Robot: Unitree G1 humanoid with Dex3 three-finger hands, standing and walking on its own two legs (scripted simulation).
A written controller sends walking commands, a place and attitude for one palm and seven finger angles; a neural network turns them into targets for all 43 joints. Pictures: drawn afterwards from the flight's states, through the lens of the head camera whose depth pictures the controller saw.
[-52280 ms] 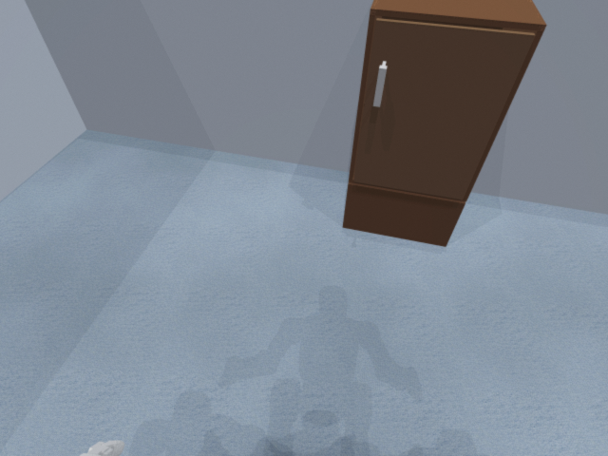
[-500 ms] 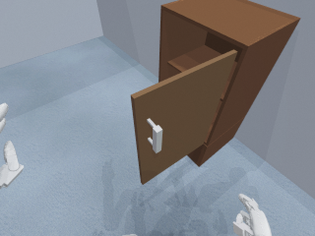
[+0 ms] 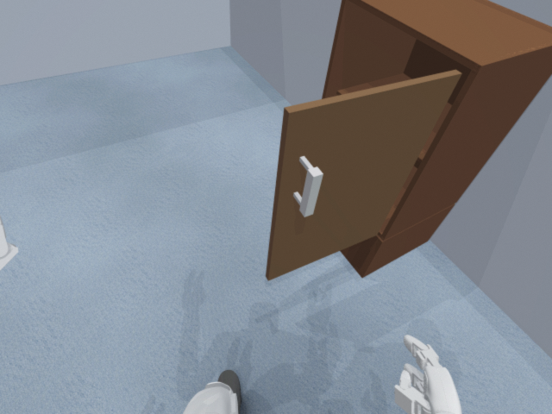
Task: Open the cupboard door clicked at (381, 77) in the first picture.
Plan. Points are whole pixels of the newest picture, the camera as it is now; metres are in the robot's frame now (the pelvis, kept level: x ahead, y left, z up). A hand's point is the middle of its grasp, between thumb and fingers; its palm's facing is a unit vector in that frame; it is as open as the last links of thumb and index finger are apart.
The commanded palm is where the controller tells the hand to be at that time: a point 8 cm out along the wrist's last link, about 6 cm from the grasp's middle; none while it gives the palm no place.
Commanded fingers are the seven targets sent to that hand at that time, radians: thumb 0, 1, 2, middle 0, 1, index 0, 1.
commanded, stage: stop stepping back and stand still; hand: left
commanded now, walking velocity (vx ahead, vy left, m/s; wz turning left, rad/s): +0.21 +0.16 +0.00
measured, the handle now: (305, 186) +0.55 -0.04 -0.02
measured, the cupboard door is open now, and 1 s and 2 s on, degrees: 86 86 86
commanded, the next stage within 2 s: let the arm hang, fingers relaxed in 1.04 s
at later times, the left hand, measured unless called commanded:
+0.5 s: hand (11, 354) +0.13 +0.22 +0.20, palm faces +0.17 -0.84 -0.51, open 7.4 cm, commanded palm +0.08 +0.29 +0.21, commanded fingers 0.00 0.90 0.90 -0.20 -0.30 -0.20 -0.30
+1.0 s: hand (63, 326) +0.16 +0.20 +0.20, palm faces +0.23 -0.83 -0.51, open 7.4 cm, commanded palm +0.10 +0.26 +0.21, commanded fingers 0.00 0.90 0.90 -0.20 -0.30 -0.20 -0.30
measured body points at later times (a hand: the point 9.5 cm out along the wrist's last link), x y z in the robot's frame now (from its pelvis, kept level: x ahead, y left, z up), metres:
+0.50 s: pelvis -0.10 +0.02 +0.04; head -0.10 +0.03 +0.49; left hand +0.12 +0.27 +0.23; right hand -0.01 -0.23 -0.04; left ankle +0.00 +0.13 -0.70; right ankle -0.15 -0.04 -0.68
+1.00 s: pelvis -0.10 -0.01 +0.02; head -0.09 -0.02 +0.47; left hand +0.14 +0.24 +0.23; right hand +0.02 -0.28 -0.06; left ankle -0.04 +0.13 -0.71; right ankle -0.17 -0.04 -0.70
